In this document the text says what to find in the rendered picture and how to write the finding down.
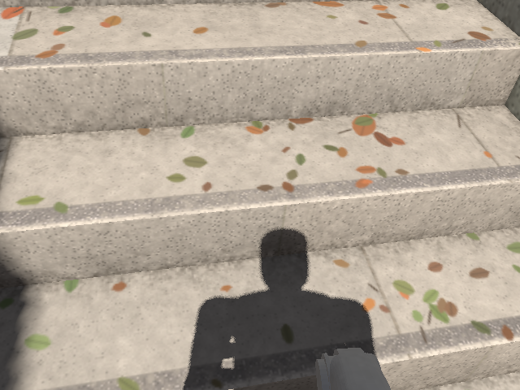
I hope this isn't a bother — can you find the robot right thigh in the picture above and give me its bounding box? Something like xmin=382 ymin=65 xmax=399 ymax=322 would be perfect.
xmin=315 ymin=348 xmax=391 ymax=390

